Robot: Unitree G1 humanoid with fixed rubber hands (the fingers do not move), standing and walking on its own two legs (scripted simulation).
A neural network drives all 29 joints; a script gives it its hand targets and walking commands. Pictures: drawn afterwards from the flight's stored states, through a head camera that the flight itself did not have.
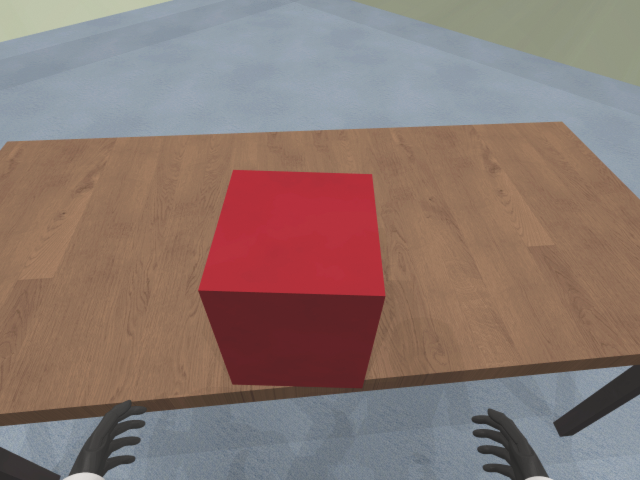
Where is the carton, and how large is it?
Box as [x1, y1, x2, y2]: [198, 170, 384, 387]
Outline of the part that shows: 233,170 198,289 232,383 361,387 384,299 384,287 371,174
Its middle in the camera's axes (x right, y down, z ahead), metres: -0.03 +0.07 +0.57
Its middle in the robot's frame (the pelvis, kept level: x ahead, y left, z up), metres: +0.39 +0.03 +0.00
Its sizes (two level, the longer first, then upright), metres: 0.210 0.200 0.250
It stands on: a table, 0.63 m high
